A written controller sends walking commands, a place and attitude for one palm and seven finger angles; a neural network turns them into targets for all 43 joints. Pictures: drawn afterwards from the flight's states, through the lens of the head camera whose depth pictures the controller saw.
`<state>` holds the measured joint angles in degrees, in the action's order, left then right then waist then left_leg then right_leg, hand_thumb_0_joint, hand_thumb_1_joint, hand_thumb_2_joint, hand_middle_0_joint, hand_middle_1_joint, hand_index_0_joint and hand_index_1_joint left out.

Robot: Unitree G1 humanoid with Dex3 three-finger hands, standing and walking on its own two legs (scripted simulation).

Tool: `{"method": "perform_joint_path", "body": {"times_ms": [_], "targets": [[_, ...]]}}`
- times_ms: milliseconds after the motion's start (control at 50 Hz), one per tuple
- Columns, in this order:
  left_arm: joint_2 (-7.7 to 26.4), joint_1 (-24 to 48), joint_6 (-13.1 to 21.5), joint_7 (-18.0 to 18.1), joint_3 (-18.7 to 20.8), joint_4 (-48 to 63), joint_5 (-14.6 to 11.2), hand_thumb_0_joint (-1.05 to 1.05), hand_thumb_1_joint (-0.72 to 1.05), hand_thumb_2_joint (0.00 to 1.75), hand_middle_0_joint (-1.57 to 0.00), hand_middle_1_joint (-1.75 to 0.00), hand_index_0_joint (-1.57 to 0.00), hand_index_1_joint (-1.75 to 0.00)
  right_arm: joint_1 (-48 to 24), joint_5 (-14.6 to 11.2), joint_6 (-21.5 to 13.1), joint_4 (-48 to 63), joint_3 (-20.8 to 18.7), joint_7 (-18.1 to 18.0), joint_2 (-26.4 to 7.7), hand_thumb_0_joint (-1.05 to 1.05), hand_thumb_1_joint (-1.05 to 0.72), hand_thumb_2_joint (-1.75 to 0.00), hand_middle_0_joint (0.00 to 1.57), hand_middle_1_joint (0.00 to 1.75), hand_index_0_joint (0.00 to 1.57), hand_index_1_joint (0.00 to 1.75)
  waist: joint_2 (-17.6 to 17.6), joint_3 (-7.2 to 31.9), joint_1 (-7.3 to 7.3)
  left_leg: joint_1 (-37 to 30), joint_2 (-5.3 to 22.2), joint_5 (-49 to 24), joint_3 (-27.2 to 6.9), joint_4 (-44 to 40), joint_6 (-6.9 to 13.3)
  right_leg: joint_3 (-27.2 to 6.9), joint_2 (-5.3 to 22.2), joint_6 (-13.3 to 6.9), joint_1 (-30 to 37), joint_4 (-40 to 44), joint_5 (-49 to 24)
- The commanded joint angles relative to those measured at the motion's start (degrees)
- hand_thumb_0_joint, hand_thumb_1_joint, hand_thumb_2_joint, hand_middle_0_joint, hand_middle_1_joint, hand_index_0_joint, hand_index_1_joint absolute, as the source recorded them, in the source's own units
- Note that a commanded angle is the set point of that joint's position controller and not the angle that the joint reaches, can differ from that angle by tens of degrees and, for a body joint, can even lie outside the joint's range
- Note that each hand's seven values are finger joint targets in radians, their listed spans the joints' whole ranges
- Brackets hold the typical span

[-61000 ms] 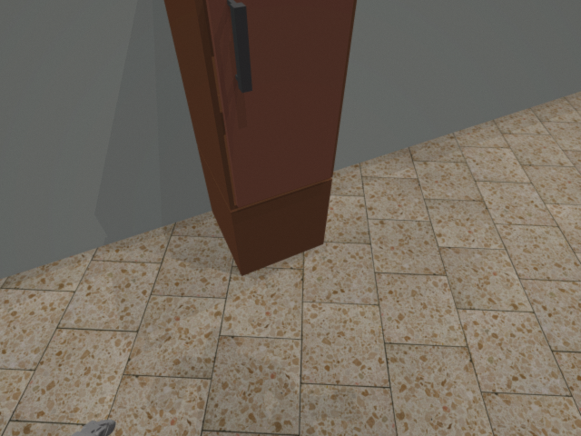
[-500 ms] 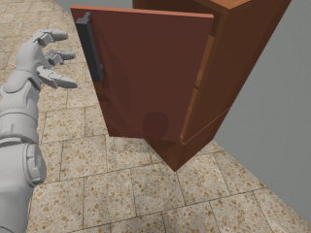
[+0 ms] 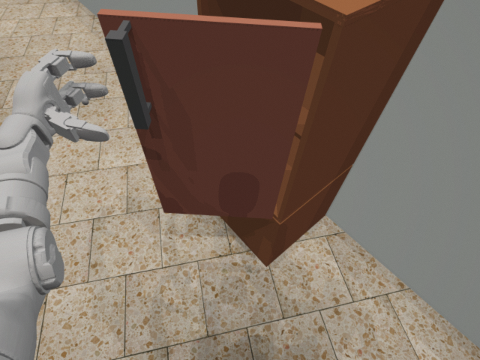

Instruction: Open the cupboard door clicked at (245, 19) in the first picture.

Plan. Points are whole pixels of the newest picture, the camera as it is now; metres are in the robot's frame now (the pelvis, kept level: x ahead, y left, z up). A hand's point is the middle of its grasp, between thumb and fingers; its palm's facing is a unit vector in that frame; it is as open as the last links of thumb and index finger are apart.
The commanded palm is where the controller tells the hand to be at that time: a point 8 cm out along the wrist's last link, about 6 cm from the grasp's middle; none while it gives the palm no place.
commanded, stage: slide the fingers in behind the handle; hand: left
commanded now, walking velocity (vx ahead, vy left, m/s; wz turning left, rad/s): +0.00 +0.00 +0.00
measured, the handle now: (135, 78) +0.55 +0.16 +0.17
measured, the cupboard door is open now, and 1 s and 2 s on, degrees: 47 48 48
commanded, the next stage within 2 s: close the thumb around the handle in 1.44 s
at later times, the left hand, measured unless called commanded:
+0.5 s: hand (120, 98) +0.49 +0.17 +0.17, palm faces -0.05 -1.00 +0.01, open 14.0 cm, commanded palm +0.46 +0.22 +0.17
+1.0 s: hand (135, 103) +0.47 +0.14 +0.17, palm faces -0.07 -1.00 +0.01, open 14.1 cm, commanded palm +0.46 +0.19 +0.17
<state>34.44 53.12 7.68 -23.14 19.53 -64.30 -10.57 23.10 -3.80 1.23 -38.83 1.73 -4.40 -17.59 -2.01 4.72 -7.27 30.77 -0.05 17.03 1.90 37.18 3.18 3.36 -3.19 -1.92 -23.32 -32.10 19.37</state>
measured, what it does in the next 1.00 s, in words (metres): stands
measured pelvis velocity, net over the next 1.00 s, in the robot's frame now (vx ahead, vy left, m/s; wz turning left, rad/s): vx -0.01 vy -0.01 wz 0.01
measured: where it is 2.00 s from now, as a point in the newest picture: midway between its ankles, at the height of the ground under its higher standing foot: outside the picture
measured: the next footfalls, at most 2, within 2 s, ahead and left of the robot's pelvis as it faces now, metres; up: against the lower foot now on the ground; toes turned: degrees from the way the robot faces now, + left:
none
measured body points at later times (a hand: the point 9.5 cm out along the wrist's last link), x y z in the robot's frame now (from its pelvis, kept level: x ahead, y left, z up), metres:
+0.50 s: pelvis +0.00 +0.00 +0.00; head +0.05 -0.01 +0.45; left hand +0.48 +0.22 +0.17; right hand +0.03 -0.27 -0.12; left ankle +0.01 +0.08 -0.72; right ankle -0.04 -0.10 -0.72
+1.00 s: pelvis -0.01 -0.01 +0.00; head +0.04 -0.01 +0.45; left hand +0.47 +0.20 +0.17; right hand +0.04 -0.28 -0.12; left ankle +0.01 +0.08 -0.72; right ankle -0.04 -0.10 -0.72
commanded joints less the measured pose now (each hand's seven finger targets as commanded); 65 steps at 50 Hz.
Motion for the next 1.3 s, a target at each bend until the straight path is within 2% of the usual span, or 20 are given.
{"method": "perform_joint_path", "body": {"times_ms": [0, 60, 100, 160, 200, 280, 320, 400, 460, 620, 740, 820, 880, 980, 1040, 1080, 1120, 1140, 1200, 1280], "targets": [[11.43, 30.89, 3.69, 1.15, 0.95, 13.89, -1.59, 0.0, -0.5, 0.3, -0.3, -1.2, -0.3, -1.2, 3.52, 0.53, -2.48, 3.69, -3.72, -0.56, -9.95, 0.0, -0.9, -0.9, 0.2, 0.3, 0.2, 0.3, -5.23, 19.17, -1.15, -25.76, 1.62, -20.71, -6.35, -1.33, -0.57, -1.72, 0.47, 0.45, -6.89, 3.54, -16.49], [7.99, 31.87, 3.22, 2.54, -1.1, 12.98, -1.21, 0.0, -0.5, 0.3, -0.3, -1.2, -0.3, -1.2, 3.36, 0.77, -2.81, 3.51, -3.62, -0.3, -9.53, 0.0, -0.9, -0.9, 0.2, 0.3, 0.2, 0.3, -4.01, 18.99, -1.64, -25.7, 1.66, -21.15, -6.61, -1.32, -0.66, -1.47, 0.52, 0.58, -7.31, 3.32, -16.52], [11.36, 31.14, 3.28, 3.76, 1.84, 12.82, -0.7, 0.0, -0.5, 0.3, -0.3, -1.2, -0.3, -1.2, 3.68, 0.95, -2.69, 3.68, -3.55, -0.11, -9.83, 0.0, -0.9, -0.9, 0.2, 0.3, 0.2, 0.3, -2.95, 20.72, -0.77, -24.61, 1.38, -22.78, -6.29, -1.05, -0.48, -1.88, 0.6, 0.53, -4.92, 2.7, -18.96], [8.96, 30.59, 4.03, 4.98, 0.46, 16.11, 0.12, 0.0, -0.5, 0.3, -0.3, -1.2, -0.3, -1.2, 2.84, 1.03, -2.88, 4.66, -3.48, 0.38, -9.03, 0.0, -0.9, -0.9, 0.2, 0.3, 0.2, 0.3, -5.59, 23.13, 0.03, -26.85, 1.38, -25.94, -6.3, -0.82, -0.95, -1.74, 0.63, 0.47, -4.1, 2.06, -20.74], [10.05, 26.68, 4.01, 5.85, 2.56, 15.51, 0.17, 0.0, -0.5, 0.3, -0.3, -1.2, -0.3, -1.2, 3.01, 1.09, -2.52, 4.96, -3.64, 0.56, -9.09, 0.0, -0.9, -0.9, 0.2, 0.3, 0.2, 0.3, -3.15, 23.4, 1.18, -26.47, 1.47, -28.57, -6.1, -0.44, -0.8, -1.67, 0.41, 0.46, -2.55, 1.76, -22.68], [7.67, 29.75, 3.2, 6.61, 0.08, 14.75, 0.38, 0.0, -0.5, 0.3, -0.3, -1.2, -0.3, -1.2, 2.98, 0.91, -1.97, 5.11, -3.43, 0.47, -8.76, 0.0, -0.9, -0.9, 0.2, 0.3, 0.2, 0.3, -1.41, 19.7, -0.37, -23.14, 1.13, -24.3, -4.98, -0.98, -0.27, -1.79, 0.68, 0.79, -2.12, 2.43, -21.83], [8.69, 29.45, 3.43, 7.15, 1.36, 16.17, 0.57, 0.0, -0.5, 0.3, -0.3, -1.2, -0.3, -1.2, 2.45, 0.96, -2.21, 5.19, -3.45, 0.6, -8.75, 0.0, -0.9, -0.9, 0.2, 0.3, 0.2, 0.3, -3.87, 21.24, 0.48, -24.9, 1.06, -25.25, -5.12, -0.99, -0.46, -2.22, 0.58, 0.59, -1.9, 2.37, -22.73], [6.08, 28.59, 3.59, 7.32, -0.03, 14.86, 0.13, 0.0, -0.5, 0.3, -0.3, -1.2, -0.3, -1.2, 2.5, 0.83, -2.15, 4.69, -3.48, 0.64, -8.5, 0.0, -0.9, -0.9, 0.2, 0.3, 0.2, 0.3, -0.51, 19.66, -0.16, -24.15, 1.08, -24.16, -5.02, -1.18, -0.23, -2.09, 0.37, 0.77, -1.91, 2.81, -22.46], [8.29, 28.21, 3.29, 7.28, 1.62, 14.83, 0.36, 0.0, -0.5, 0.3, -0.3, -1.2, -0.3, -1.2, 2.7, 0.9, -2.24, 4.64, -3.52, 0.63, -8.62, 0.0, -0.9, -0.9, 0.2, 0.3, 0.2, 0.3, -0.57, 20.43, 0.44, -22.87, 0.77, -23.34, -4.55, -1.67, -0.06, -2.41, 0.64, 0.7, 0.27, 2.84, -23.61], [6.03, 25.12, 2.79, 6.72, 0.13, 17.24, -0.62, 0.0, -0.5, 0.3, -0.3, -1.2, -0.3, -1.2, 1.42, 0.47, -2.17, 5.17, -3.55, 0.72, -8.22, 0.0, -0.9, -0.9, 0.2, 0.3, 0.2, 0.3, -1.37, 19.41, 1.03, -22.04, 0.22, -22.6, -3.5, -2.15, 0.22, -2.76, 0.88, 0.77, 2.47, 3.41, -25.44], [-0.54, 28.77, 2.88, 7.9, -5.08, 19.64, -0.86, 0.0, -0.5, 0.3, -0.3, -1.2, -0.3, -1.2, 0.81, 0.38, -2.92, 4.35, -3.71, 0.89, -7.8, 0.0, -0.9, -0.9, 0.2, 0.3, 0.2, 0.3, -2.26, 18.39, -0.49, -25.21, 0.51, -20.83, -4.53, -2.5, -0.05, -2.19, 0.61, 0.65, -1.31, 4.07, -21.26], [1.68, 30.17, 2.74, 8.68, -3.34, 17.39, -0.82, 0.0, -0.5, 0.3, -0.3, -1.2, -0.3, -1.2, 0.96, 0.51, -3.34, 3.44, -3.64, 0.82, -8.24, 0.0, -0.9, -0.9, 0.2, 0.3, 0.2, 0.3, -0.64, 17.71, -0.59, -23.29, 0.2, -18.62, -4.41, -2.72, 0.27, -2.69, 0.88, 0.73, -0.75, 4.28, -20.67], [-1.66, 31.4, 3.08, 9.1, -6.15, 16.19, -0.53, 0.0, -0.5, 0.3, -0.3, -1.2, -0.3, -1.2, 1.08, 0.62, -3.7, 3.3, -3.47, 0.89, -7.8, 0.0, -0.9, -0.9, 0.2, 0.3, 0.2, 0.3, -0.39, 16.87, -1.44, -22.99, 0.13, -18.04, -4.45, -2.36, 0.29, -2.47, 1.04, 0.81, -1.65, 4.24, -19.5], [0.51, 32.55, 3.9, 10.31, -3.8, 14.92, -0.15, 0.0, -0.5, 0.3, -0.3, -1.2, -0.3, -1.2, 1.72, 1.03, -4.18, 3.02, -3.48, 1.03, -7.91, 0.0, -0.9, -0.9, 0.2, 0.3, 0.2, 0.3, 0.25, 18.87, -1.08, -22.56, 0.2, -18.33, -4.66, -2.23, 0.13, -2.53, 1.09, 0.75, -0.77, 3.72, -19.62], [3.01, 31.52, 4.59, 11.31, -1.18, 15.37, 0.62, 0.0, -0.5, 0.3, -0.3, -1.2, -0.3, -1.2, 1.59, 1.13, -4.43, 3.49, -3.41, 1.29, -7.92, 0.0, -0.9, -0.9, 0.2, 0.3, 0.2, 0.3, -0.83, 20.64, 0.24, -22.88, 0.18, -19.27, -4.7, -2.38, -0.12, -2.74, 0.95, 0.61, 0.08, 3.15, -20.67], [1.39, 31.94, 4.99, 11.6, -2.78, 15.04, 0.93, 0.0, -0.5, 0.3, -0.3, -1.2, -0.3, -1.2, 2.16, 1.23, -4.32, 3.35, -3.39, 1.39, -7.71, 0.0, -0.9, -0.9, 0.2, 0.3, 0.2, 0.3, -0.14, 20.05, -0.44, -22.58, 0.19, -20.33, -4.47, -2.07, -0.01, -2.45, 0.92, 0.7, 0.33, 3.05, -21.48], [4.12, 30.35, 4.9, 11.51, -0.41, 14.53, 1.24, 0.0, -0.5, 0.3, -0.3, -1.2, -0.3, -1.2, 2.19, 1.18, -4.2, 3.57, -3.49, 1.39, -8.1, 0.0, -0.9, -0.9, 0.2, 0.3, 0.2, 0.3, 0.45, 20.49, 0.28, -22.14, 0.21, -20.86, -4.41, -2.22, -0.04, -2.75, 0.76, 0.68, 1.19, 2.88, -22.75], [1.11, 30.93, 4.85, 11.09, -2.91, 15.54, 1.09, 0.0, -0.5, 0.3, -0.3, -1.2, -0.3, -1.2, 1.76, 1.07, -4.21, 4.03, -3.4, 1.49, -7.69, 0.0, -0.9, -0.9, 0.2, 0.3, 0.2, 0.3, -0.62, 20.5, -0.04, -22.55, 0.05, -20.92, -4.19, -2.36, -0.05, -2.81, 0.7, 0.77, 1.04, 2.99, -23.2], [4.54, 28.86, 4.49, 10.9, 0.17, 13.92, 0.81, 0.0, -0.5, 0.3, -0.3, -1.2, -0.3, -1.2, 2.18, 0.99, -3.91, 3.7, -3.47, 1.29, -8.09, 0.0, -0.9, -0.9, 0.2, 0.3, 0.2, 0.3, 1.0, 19.05, 0.51, -21.09, 0.14, -20.09, -3.87, -2.45, 0.22, -2.93, 0.7, 0.79, 1.77, 3.34, -23.26], [4.79, 28.92, 4.2, 10.34, -0.05, 13.51, 0.7, 0.0, -0.5, 0.3, -0.3, -1.2, -0.3, -1.2, 2.81, 1.0, -3.62, 3.82, -3.48, 1.01, -8.07, 0.0, -0.9, -0.9, 0.2, 0.3, 0.2, 0.3, 1.64, 18.11, 0.15, -19.58, 0.1, -18.85, -3.38, -2.66, 0.41, -2.93, 0.94, 0.92, 2.57, 3.79, -22.56]]}}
